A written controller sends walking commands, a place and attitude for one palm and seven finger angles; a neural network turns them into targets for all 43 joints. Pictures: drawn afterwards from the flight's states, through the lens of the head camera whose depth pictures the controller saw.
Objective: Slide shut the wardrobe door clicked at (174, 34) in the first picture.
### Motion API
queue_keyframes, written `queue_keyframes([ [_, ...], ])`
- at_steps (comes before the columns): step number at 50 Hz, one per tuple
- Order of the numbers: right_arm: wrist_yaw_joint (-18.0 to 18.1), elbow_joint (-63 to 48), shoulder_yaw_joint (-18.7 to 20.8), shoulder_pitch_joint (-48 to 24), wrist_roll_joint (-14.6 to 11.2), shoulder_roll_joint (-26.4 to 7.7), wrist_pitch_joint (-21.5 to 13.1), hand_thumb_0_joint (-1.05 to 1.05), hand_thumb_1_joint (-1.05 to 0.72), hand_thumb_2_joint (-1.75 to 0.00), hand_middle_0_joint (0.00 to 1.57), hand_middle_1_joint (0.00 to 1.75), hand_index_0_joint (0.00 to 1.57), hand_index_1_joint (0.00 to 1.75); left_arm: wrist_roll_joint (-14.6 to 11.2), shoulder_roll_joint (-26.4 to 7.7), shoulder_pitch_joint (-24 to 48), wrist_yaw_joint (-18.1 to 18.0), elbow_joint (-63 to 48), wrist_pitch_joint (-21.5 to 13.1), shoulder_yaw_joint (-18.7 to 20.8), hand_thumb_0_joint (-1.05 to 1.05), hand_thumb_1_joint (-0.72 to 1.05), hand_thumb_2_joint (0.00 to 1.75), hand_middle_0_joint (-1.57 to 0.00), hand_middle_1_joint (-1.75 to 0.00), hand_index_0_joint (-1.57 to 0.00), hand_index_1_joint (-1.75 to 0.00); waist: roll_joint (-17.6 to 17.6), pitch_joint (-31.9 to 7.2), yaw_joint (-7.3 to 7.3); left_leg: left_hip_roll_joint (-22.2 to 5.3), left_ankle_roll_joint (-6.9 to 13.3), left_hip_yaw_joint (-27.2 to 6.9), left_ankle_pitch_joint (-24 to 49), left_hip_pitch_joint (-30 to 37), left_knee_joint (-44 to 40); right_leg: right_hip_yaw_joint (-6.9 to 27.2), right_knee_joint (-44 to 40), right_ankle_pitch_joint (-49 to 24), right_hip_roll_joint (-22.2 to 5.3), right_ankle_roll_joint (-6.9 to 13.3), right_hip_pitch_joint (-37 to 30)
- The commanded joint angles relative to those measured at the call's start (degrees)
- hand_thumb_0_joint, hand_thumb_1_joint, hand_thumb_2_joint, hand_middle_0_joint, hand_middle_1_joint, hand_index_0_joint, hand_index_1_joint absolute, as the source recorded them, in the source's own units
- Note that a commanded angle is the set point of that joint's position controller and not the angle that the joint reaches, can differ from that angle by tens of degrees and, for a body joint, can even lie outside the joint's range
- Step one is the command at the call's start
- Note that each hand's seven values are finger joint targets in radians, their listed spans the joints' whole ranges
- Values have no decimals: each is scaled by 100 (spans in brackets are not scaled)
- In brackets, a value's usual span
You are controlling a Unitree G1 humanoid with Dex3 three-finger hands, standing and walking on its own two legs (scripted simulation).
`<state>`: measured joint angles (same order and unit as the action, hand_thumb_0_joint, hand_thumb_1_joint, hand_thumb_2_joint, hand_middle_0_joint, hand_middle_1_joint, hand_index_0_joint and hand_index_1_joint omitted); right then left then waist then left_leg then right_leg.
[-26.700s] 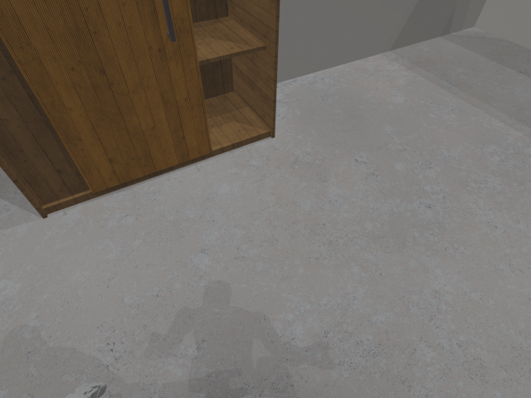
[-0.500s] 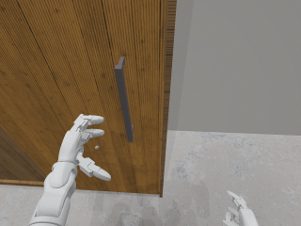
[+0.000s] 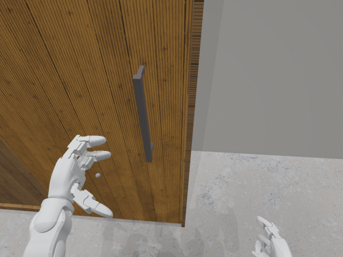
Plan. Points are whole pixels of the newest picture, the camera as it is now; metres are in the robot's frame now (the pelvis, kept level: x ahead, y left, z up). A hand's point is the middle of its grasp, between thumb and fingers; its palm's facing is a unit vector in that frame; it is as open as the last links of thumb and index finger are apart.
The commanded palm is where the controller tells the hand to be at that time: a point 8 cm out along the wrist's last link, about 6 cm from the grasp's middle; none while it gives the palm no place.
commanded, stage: draw the hand back to the body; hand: left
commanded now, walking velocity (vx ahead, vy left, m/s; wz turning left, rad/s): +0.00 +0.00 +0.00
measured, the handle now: (145, 120) +0.43 +0.11 +0.10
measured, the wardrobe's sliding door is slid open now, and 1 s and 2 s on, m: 0.00 0.00 0.00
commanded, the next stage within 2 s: step back with the hand held close in 1.38 s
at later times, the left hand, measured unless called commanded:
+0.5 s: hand (60, 183) +0.22 +0.23 +0.14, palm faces +0.28 -0.92 -0.27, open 13.6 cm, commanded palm +0.17 +0.27 +0.15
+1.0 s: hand (22, 177) +0.20 +0.28 +0.17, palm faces +0.44 -0.82 -0.36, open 8.8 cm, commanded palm +0.15 +0.31 +0.19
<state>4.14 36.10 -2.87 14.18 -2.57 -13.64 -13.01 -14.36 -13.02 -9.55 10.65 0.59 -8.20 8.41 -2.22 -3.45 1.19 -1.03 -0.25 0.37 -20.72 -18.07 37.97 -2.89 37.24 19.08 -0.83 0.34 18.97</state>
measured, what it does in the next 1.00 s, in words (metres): stands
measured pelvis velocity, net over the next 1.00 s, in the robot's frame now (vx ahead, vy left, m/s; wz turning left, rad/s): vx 0.01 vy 0.02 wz -0.02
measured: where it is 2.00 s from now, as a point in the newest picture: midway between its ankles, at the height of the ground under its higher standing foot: outside the picture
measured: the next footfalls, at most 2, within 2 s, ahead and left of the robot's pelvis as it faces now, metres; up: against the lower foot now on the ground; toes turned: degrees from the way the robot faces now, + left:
none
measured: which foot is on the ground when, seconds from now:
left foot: down 0.00-1.00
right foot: down 0.00-1.00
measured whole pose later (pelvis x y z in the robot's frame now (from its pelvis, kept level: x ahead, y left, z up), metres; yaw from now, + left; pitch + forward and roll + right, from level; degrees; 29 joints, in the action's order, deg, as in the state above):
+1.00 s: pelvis +0.01 +0.02 +0.02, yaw -1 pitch -5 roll -1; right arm 3.8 37.7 -1.2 12.3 -0.1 -12.8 -8.4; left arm -4.4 -19.8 -25.5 -5.9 -20.6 -4.3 18.5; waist -3.1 0.2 3.9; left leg -0.4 0.9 2.0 -16.6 -4.5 26.3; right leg -1.4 24.8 14.1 -1.1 -0.9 5.5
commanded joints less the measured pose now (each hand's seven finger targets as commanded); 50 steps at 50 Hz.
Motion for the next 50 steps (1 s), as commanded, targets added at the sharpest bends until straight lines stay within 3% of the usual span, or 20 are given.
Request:
queue_keyframes([
  [1,67,-1056,266,-695,-58,-640,-438,0,-90,-90,20,30,20,30,-207,-877,798,129,-1540,-145,485,0,-55,20,-25,-115,-25,-115,201,-706,96,116,137,7,1228,28,-624,63,-677,-1325,49,15,-529],
  [7,96,-982,287,-612,-53,-672,-662,0,-90,-90,20,30,20,30,-326,-1021,434,172,-1983,-66,757,0,-55,20,-25,-115,-25,-115,193,-796,114,94,146,-41,1384,241,-641,1,-676,-1471,77,11,-554],
  [10,97,-953,270,-618,-65,-697,-704,0,-90,-90,20,30,20,30,-311,-1042,311,227,-2090,77,733,0,-55,20,-25,-115,-25,-115,153,-583,91,86,152,-55,1369,241,-661,-23,-716,-1454,77,8,-521],
  [13,111,-954,250,-635,-79,-694,-727,0,-90,-90,20,30,20,30,-339,-1123,182,272,-2279,246,842,0,-44,25,-25,-109,-25,-109,9,-563,124,87,141,-68,1376,275,-723,-53,-745,-1443,73,14,-545],
  [15,143,-930,236,-685,-71,-718,-740,0,-90,-90,20,30,20,30,-380,-1236,162,276,-2294,354,984,0,-37,29,-24,-104,-24,-104,93,-394,133,81,155,-102,1187,254,-757,-50,-840,-1191,89,11,-494],
  [16,163,-973,311,-861,66,-605,-599,0,-90,-90,20,30,20,30,478,-1796,436,-570,-2917,207,986,0,-33,31,-24,-102,-24,-102,31,-77,279,73,160,-59,1195,239,-931,287,-1201,-1098,-25,35,-594],
  [17,144,-993,288,-820,121,-545,-540,0,-90,-90,20,30,20,30,576,-1329,-46,-915,-2750,251,760,0,-30,32,-24,-100,-24,-100,145,22,189,43,136,-71,1089,324,-1005,191,-1216,-939,-60,34,-570],
  [18,122,-970,269,-827,130,-529,-453,0,-90,-90,20,30,20,30,699,-1147,-214,-1119,-2762,263,554,0,-26,34,-24,-98,-24,-98,157,26,185,25,144,-70,1121,424,-1057,151,-1219,-939,-56,30,-638],
  [21,106,-939,293,-839,171,-530,-268,0,-90,-90,20,30,20,30,876,-1306,-371,-1452,-2990,214,666,0,-15,39,-24,-92,-24,-92,57,-175,188,-11,145,-54,1226,667,-1206,143,-1275,-996,-55,39,-894],
  [24,92,-899,285,-894,197,-504,-168,0,-90,-90,20,30,20,30,983,-1282,-369,-1598,-3084,161,628,0,-4,44,-23,-85,-23,-85,-185,-61,161,-30,134,-32,1231,823,-1367,130,-1354,-1008,-49,44,-945],
  [27,106,-879,315,-943,203,-511,-71,0,-90,-90,20,30,20,30,1009,-1404,-528,-1673,-2994,134,841,0,7,50,-23,-79,-23,-79,100,42,187,-58,148,-16,1242,858,-1469,129,-1460,-995,-33,42,-1044],
  [31,67,-844,305,-995,223,-496,-16,0,-90,-90,20,30,20,30,1060,-1418,-457,-1719,-3238,82,887,0,21,57,-22,-70,-22,-70,-304,-9,212,-65,105,-67,1467,1007,-1582,119,-1464,-1172,-25,74,-1216],
  [33,48,-834,318,-993,233,-494,-10,0,-90,-90,20,30,20,30,1067,-1439,-587,-1744,-3243,72,970,0,28,60,-22,-66,-22,-66,-205,-37,235,-78,94,-80,1594,1043,-1613,89,-1450,-1278,-20,74,-1279],
  [34,43,-828,324,-1001,237,-496,9,0,-90,-90,20,30,20,30,1055,-1468,-699,-1745,-3173,81,1031,0,32,62,-22,-64,-22,-64,26,11,245,-83,105,-68,1638,1035,-1612,80,-1467,-1334,-10,64,-1279],
  [37,34,-833,349,-1012,229,-504,65,0,-90,-90,20,30,20,30,1037,-1536,-842,-1736,-3161,76,1196,0,43,67,-22,-58,-22,-58,141,71,263,-93,109,-41,1710,1019,-1626,99,-1500,-1419,-3,58,-1334],
  [41,21,-815,362,-1021,224,-491,112,0,-90,-90,20,30,20,30,1029,-1605,-887,-1741,-3226,57,1380,0,57,74,-21,-49,-21,-49,-192,117,285,-85,81,-8,1742,1035,-1652,115,-1531,-1444,-4,69,-1373],
  [48,28,-797,417,-1017,227,-508,112,0,-90,-90,20,30,20,30,998,-1812,-1031,-1775,-3398,-3,1728,0,83,87,-20,-34,-20,-34,-108,-20,322,-80,111,47,1878,1128,-1608,141,-1562,-1617,-1,58,-1452],
  [50,31,-780,416,-1036,218,-508,108,0,-90,-90,20,30,20,30,989,-1854,-1077,-1778,-3377,4,1801,0,90,90,-20,-30,-20,-30,-123,128,335,-84,103,50,1863,1094,-1611,139,-1606,-1605,12,62,-1406],
])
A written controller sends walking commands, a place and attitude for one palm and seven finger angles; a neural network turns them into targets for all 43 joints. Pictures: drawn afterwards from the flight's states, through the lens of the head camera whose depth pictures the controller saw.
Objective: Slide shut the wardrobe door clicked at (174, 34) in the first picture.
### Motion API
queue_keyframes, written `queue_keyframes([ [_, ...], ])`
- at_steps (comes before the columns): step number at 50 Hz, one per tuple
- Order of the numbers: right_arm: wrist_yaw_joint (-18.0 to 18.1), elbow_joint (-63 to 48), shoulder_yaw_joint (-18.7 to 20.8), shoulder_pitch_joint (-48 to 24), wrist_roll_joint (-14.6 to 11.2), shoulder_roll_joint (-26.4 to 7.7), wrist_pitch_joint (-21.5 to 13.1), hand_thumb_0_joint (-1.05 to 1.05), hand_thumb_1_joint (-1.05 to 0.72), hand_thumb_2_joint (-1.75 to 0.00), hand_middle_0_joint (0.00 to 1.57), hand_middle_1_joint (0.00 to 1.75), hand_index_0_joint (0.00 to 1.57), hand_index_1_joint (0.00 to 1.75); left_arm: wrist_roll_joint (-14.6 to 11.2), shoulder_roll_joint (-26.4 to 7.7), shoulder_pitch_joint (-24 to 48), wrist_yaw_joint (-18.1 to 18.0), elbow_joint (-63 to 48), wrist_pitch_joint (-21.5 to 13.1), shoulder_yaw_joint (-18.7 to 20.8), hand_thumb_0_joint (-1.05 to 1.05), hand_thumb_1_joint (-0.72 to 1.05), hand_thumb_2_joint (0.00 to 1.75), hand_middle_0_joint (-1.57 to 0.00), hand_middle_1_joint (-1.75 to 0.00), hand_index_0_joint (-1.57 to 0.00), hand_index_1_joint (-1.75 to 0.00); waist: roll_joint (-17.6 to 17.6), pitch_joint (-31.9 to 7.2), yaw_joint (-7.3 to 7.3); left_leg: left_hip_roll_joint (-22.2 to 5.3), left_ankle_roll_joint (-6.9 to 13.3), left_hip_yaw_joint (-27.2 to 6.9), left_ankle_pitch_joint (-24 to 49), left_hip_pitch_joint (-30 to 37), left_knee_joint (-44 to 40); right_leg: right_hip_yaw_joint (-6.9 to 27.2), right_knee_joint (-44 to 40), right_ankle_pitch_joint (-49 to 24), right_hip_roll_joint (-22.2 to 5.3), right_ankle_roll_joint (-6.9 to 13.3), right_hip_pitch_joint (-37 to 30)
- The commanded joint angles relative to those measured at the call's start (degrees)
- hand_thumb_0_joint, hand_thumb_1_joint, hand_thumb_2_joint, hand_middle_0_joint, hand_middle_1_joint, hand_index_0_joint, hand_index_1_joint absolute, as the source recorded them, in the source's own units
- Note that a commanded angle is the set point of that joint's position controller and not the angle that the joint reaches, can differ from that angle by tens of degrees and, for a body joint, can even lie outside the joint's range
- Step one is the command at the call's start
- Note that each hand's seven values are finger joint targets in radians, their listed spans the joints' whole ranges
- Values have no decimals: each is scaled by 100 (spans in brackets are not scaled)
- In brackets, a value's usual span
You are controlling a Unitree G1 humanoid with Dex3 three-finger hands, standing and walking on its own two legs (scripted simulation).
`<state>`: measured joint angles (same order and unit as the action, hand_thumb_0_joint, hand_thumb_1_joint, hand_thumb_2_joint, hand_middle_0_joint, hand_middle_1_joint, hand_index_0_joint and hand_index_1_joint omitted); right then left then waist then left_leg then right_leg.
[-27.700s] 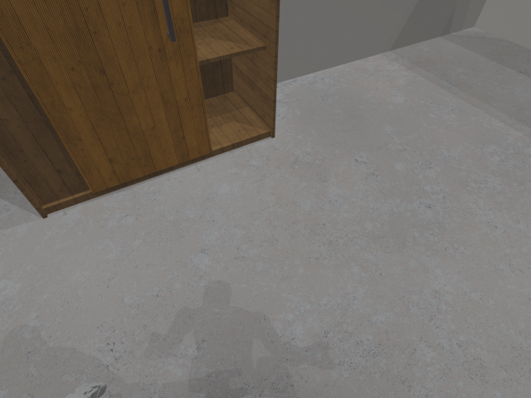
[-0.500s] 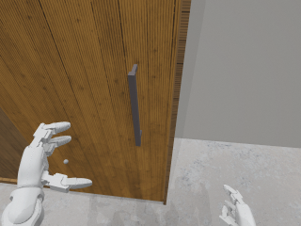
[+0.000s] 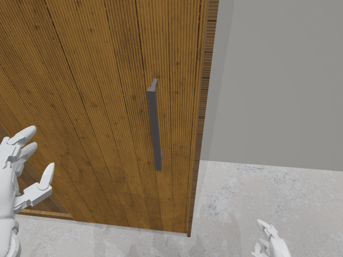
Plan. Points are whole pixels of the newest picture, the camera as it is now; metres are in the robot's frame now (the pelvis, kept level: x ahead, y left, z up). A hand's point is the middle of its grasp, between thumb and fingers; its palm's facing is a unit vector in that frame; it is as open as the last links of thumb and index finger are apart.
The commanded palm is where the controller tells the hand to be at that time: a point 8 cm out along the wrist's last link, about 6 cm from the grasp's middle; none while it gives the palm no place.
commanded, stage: draw the hand back to the body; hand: left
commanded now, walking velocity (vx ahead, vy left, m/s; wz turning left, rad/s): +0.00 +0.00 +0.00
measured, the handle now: (157, 130) +0.42 +0.10 +0.08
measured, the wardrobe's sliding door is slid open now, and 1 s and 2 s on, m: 0.00 0.00 0.00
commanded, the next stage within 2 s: step back with the hand held close in 0.38 s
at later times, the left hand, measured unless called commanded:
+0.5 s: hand (40, 185) +0.18 +0.26 +0.16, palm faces +0.47 -0.81 -0.35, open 7.4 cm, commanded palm +0.13 +0.30 +0.18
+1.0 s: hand (18, 195) +0.15 +0.28 +0.16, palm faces +0.41 -0.80 -0.45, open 7.4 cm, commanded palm +0.09 +0.32 +0.18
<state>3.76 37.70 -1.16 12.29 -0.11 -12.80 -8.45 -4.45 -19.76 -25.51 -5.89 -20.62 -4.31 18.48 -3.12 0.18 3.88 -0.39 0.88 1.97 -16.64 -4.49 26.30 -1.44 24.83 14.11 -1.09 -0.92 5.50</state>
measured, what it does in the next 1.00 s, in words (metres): shifts its weight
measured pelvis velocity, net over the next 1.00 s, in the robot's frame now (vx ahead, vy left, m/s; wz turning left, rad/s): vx -0.06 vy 0.02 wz -0.03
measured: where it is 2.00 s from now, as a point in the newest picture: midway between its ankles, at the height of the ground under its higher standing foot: outside the picture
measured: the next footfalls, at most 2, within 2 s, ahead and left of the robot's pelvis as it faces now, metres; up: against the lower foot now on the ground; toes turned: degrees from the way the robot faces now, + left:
left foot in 1.86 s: -0.09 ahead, +0.12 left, +0.00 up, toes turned +1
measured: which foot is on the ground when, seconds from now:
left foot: down 0.00-1.00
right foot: down 0.00-1.00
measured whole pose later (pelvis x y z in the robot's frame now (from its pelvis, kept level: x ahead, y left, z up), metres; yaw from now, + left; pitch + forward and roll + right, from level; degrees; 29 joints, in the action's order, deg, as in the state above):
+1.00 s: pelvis -0.06 +0.02 -0.01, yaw -2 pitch -1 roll +0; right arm 4.3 31.9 0.1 11.9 0.0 -12.2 -2.6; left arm -2.4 -24.5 -29.2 -7.9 -28.7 -11.4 24.8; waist 1.7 1.7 0.6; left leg 0.7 3.2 4.5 -14.5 -16.7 32.3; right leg 1.3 30.1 10.6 -2.3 -2.7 18.1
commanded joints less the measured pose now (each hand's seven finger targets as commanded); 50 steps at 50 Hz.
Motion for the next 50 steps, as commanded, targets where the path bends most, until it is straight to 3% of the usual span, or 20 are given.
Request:
queue_keyframes([
  [1,67,-924,242,-839,-26,-581,-339,0,-90,-90,20,30,20,30,5,-1033,556,-113,-1223,-382,653,0,90,90,-20,-30,-20,-30,-131,-180,26,-144,-15,-92,1421,-266,-459,-7,-365,-1057,30,184,-23],
  [8,75,-932,270,-845,-9,-604,-336,0,-90,-90,20,30,20,30,12,-1047,628,-132,-1192,-397,646,0,90,90,-20,-30,-20,-30,117,-199,37,-137,17,-108,1247,-240,-500,-17,-405,-864,33,168,-6],
  [12,71,-920,259,-866,-3,-583,-332,0,-90,-90,20,30,20,30,30,-1077,663,-136,-1353,-408,661,0,90,90,-20,-30,-20,-30,-161,-273,42,-121,-2,-112,1316,-208,-500,10,-403,-939,27,190,-85],
  [17,83,-919,243,-879,6,-570,-346,0,-90,-90,20,30,20,30,14,-1086,660,-141,-1241,-389,696,0,90,90,-20,-30,-20,-30,-35,-82,42,-125,1,-114,1160,-248,-531,13,-486,-788,39,181,1],
  [24,74,-911,248,-873,11,-565,-321,0,-90,-90,20,30,20,30,18,-1029,621,-127,-1183,-386,668,0,90,90,-20,-30,-20,-30,-15,-133,47,-121,7,-107,1150,-218,-556,12,-497,-753,42,178,-29],
  [25,83,-899,246,-901,1,-595,-325,0,-90,-90,20,30,20,30,25,-1192,1058,-141,-1320,-395,735,0,90,90,-20,-30,-20,-30,-20,-129,26,-114,4,-118,1097,-210,-562,26,-536,-704,47,179,-29],
  [26,72,-1102,222,-863,-6,-701,-237,0,-90,-90,20,30,20,30,54,-1998,1908,-207,-1822,-704,1509,0,90,90,-20,-30,-20,-30,114,415,-168,-165,127,-122,453,-696,-435,776,-1001,-843,-212,163,648],
  [27,71,-904,216,-778,25,-589,-154,0,-90,-90,20,30,20,30,73,-1487,1208,-177,-1178,-749,1177,0,90,90,-20,-30,-20,-30,552,335,-226,-117,147,-183,406,-586,-264,813,-1092,-824,-348,189,736],
  [29,14,-1021,266,-751,58,-638,-6,0,-90,-90,20,30,20,30,143,-1020,480,-115,-969,-753,774,0,90,90,-20,-30,-20,-30,625,14,-227,-152,142,-107,685,-465,-143,807,-999,-1140,-440,191,717],
  [30,20,-1072,294,-805,67,-668,43,0,-90,-90,20,30,20,30,157,-1025,420,-116,-1106,-807,762,0,90,90,-20,-30,-20,-30,341,-181,-210,-175,127,-93,893,-432,-193,733,-868,-1409,-431,181,612],
  [31,24,-1103,306,-767,64,-671,100,0,-90,-90,20,30,20,30,158,-1026,236,-137,-1082,-810,771,0,90,90,-20,-30,-20,-30,275,-324,-215,-224,117,-75,1030,-447,-244,670,-739,-1566,-411,151,517],
  [34,37,-1247,366,-733,34,-688,262,0,-90,-90,20,30,20,30,161,-1191,23,-208,-1377,-847,934,0,90,90,-20,-30,-20,-30,343,-806,-208,-344,117,-130,1578,-472,-297,501,-375,-2071,-339,89,220],
  [35,63,-1284,369,-769,44,-702,300,0,-90,-90,20,30,20,30,153,-1331,-121,-236,-1428,-858,1071,0,90,90,-20,-30,-20,-30,153,-883,-197,-375,115,-162,1774,-514,-309,443,-267,-2207,-332,78,164],
  [39,101,-1436,407,-745,-1,-645,430,0,-90,-90,20,30,20,30,133,-1468,-310,-299,-1790,-888,1247,0,90,90,-20,-30,-20,-30,252,-1055,-216,-465,124,-226,2008,-776,-255,430,51,-2561,-284,56,12],
  [40,114,-1455,404,-778,8,-680,437,0,-90,-90,20,30,20,30,135,-1547,-306,-311,-1926,-907,1301,0,90,90,-20,-30,-20,-30,16,-1072,-211,-492,130,-305,1990,-885,-315,388,151,-2468,-250,46,-33],
  [43,121,-1500,407,-729,-2,-678,410,0,-90,-90,20,30,20,30,145,-1463,-354,-336,-1997,-951,1282,0,90,90,-20,-30,-20,-30,-221,-872,-202,-630,202,-440,1571,-1427,-506,364,470,-2071,-114,19,-109],
  [45,130,-1495,413,-744,14,-718,352,0,-90,-90,20,30,20,30,178,-1465,-284,-347,-2045,-1005,1324,0,90,90,-20,-30,-20,-30,-552,-732,-182,-743,292,-580,898,-2024,-716,335,756,-1645,-28,-1,-292],
  [47,122,-1471,413,-659,5,-719,279,0,-90,-90,20,30,20,30,207,-1347,-214,-343,-1934,-1048,1287,0,90,90,-20,-30,-20,-30,-522,-514,-216,-849,376,-656,19,-2606,-858,348,1020,-1351,-3,-2,-384],
  [50,122,-1408,433,-566,11,-743,191,0,-90,-90,20,30,20,30,248,-1328,-97,-342,-1772,-1117,1304,0,90,90,-20,-30,-20,-30,-159,-322,-264,-789,407,-688,-1070,-3141,-770,509,975,-1064,-62,26,-326],
])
